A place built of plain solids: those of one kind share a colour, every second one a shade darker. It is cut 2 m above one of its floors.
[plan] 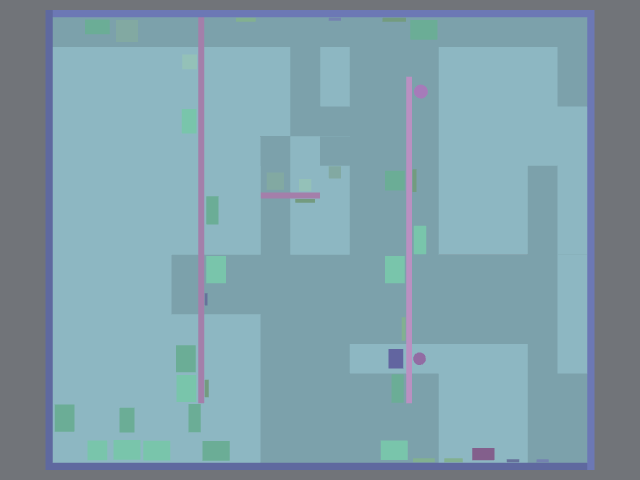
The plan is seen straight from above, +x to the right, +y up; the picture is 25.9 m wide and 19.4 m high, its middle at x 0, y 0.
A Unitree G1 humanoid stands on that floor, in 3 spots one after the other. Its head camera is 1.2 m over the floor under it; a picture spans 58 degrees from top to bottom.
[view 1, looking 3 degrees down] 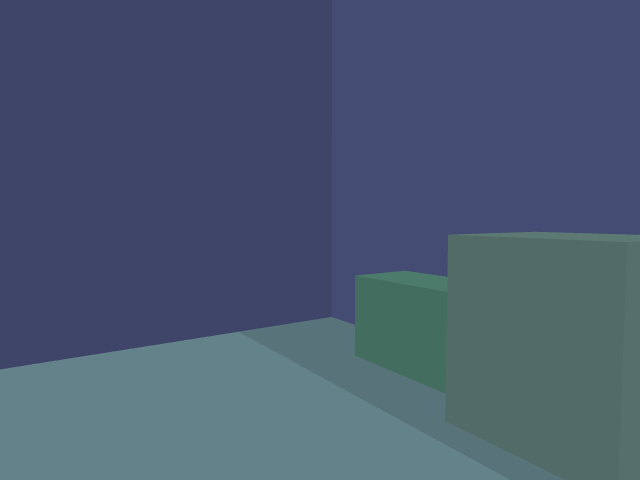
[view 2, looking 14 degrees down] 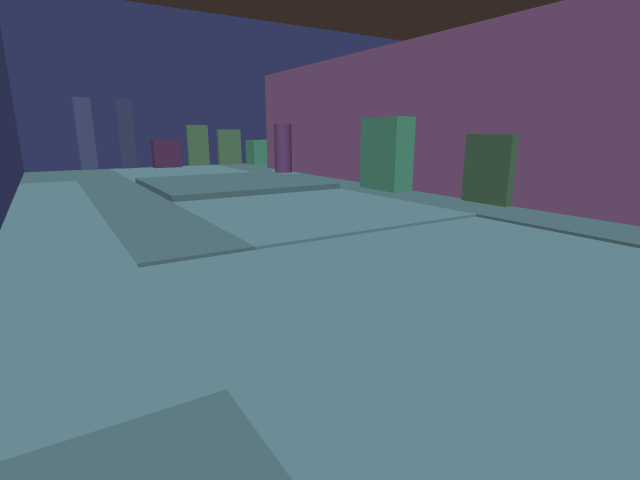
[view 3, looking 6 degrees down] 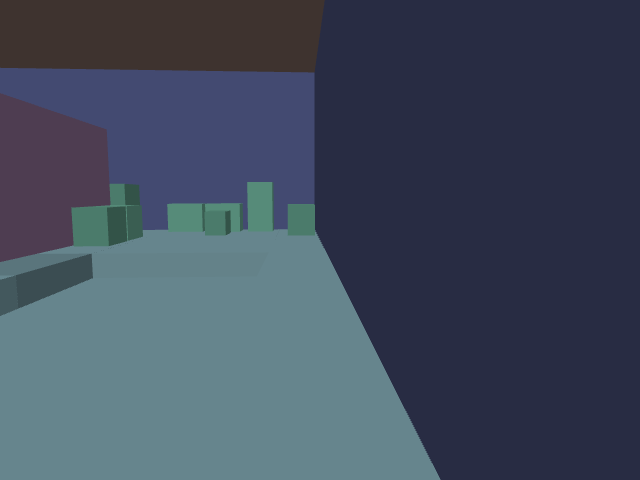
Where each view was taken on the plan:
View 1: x -6.60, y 6.00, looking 146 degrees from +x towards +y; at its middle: wall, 5.07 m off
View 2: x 10.20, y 7.20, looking -122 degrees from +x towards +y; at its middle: floor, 5.11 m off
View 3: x -10.20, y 6.00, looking -93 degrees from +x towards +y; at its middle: floor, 11.48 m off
